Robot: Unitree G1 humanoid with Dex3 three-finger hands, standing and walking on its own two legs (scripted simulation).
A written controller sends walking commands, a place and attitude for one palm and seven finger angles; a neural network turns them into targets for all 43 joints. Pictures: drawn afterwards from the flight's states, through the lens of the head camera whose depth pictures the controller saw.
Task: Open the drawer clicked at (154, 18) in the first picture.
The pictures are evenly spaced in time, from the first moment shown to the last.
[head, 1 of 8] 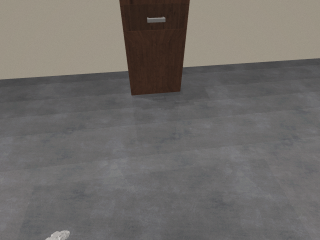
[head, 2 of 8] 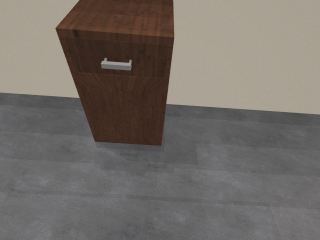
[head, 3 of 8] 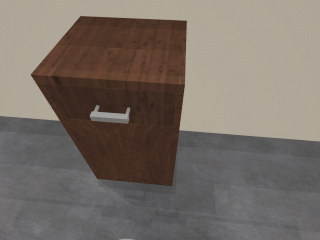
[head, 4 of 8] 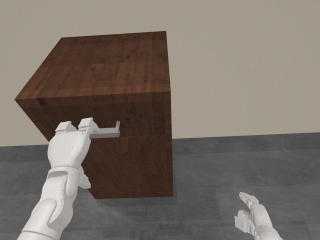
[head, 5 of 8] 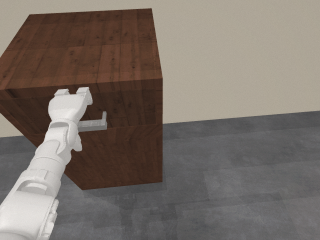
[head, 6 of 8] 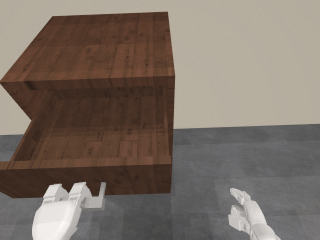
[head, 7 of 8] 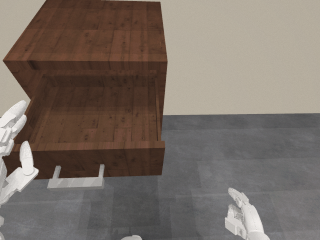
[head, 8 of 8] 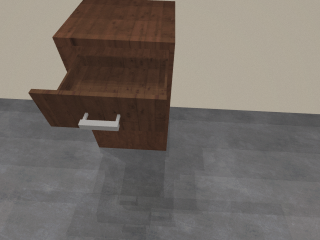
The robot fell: no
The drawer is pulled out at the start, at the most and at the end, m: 0.00 0.30 0.29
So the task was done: yes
